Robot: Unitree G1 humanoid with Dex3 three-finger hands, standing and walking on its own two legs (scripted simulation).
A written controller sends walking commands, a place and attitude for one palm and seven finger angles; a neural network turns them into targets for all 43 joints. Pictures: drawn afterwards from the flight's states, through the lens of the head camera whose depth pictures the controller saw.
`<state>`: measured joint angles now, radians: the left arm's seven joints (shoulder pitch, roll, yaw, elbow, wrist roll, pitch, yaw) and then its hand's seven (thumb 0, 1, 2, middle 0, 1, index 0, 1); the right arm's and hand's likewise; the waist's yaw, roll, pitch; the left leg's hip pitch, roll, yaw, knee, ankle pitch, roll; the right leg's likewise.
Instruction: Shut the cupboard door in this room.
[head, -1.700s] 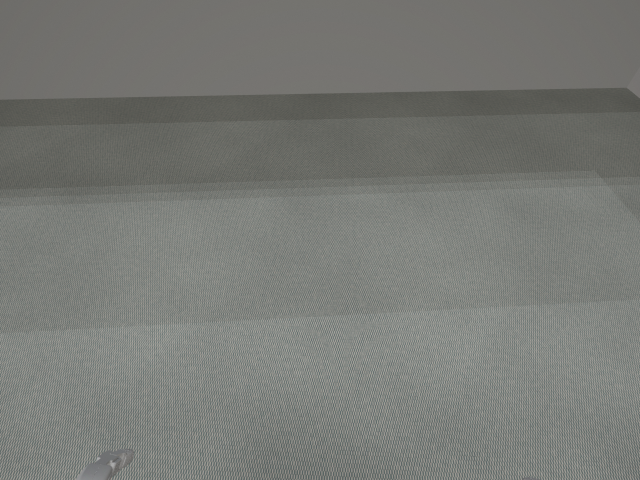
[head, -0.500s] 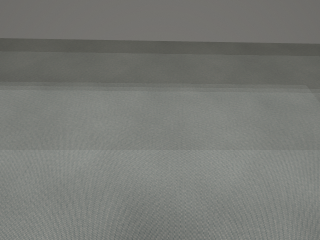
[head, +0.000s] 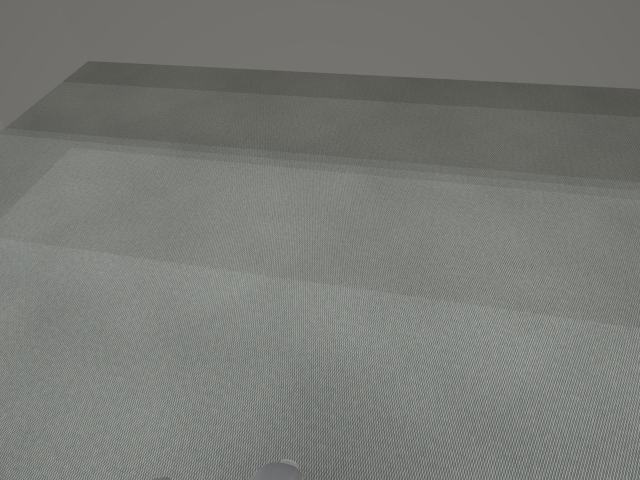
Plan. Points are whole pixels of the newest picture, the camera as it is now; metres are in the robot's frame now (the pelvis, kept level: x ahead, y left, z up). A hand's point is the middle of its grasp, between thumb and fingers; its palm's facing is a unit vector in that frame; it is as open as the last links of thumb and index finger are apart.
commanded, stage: turn or walk to find it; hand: left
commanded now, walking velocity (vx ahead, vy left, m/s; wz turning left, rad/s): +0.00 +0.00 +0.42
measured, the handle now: out of the picture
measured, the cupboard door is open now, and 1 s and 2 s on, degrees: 93 93 93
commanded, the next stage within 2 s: stand and wait in 1.52 s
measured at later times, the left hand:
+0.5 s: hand out of the picture -0.07 +0.26 -0.18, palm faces +0.26 -0.94 -0.22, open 7.4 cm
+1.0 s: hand out of the picture -0.02 +0.22 -0.14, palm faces +0.39 -0.88 -0.29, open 7.4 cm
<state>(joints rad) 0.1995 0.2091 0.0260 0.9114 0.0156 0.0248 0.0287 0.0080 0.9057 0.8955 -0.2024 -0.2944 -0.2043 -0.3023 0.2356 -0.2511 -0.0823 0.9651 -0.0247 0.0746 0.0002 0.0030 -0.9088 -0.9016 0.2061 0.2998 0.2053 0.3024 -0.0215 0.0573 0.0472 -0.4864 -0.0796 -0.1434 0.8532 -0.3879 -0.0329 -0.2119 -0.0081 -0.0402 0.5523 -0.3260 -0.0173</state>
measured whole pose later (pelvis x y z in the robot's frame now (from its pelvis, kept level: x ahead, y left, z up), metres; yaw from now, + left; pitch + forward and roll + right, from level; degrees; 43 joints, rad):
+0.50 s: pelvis -0.03 +0.05 +0.00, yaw +13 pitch -1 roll -1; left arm 0.27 0.27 0.06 0.99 0.02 0.08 0.02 0.01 0.91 0.90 -0.20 -0.29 -0.20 -0.30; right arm 0.14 -0.18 -0.03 0.94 -0.02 0.02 0.00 0.00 -0.91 -0.90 0.20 0.30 0.20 0.30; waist 0.03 -0.07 0.09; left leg -0.24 0.00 0.04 0.55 -0.30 0.05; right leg -0.43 -0.09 -0.06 1.06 -0.48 0.07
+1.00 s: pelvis -0.05 -0.01 +0.00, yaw +24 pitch -1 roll +1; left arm 0.15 0.18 0.03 0.89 0.01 0.02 0.02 0.01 0.91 0.90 -0.20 -0.29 -0.20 -0.30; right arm 0.29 -0.23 -0.08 0.99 -0.02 0.07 0.00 0.00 -0.91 -0.90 0.21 0.30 0.20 0.30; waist -0.05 0.05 0.05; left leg -0.41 -0.08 -0.09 0.78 -0.40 -0.01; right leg -0.23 -0.01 -0.06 0.54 -0.30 -0.03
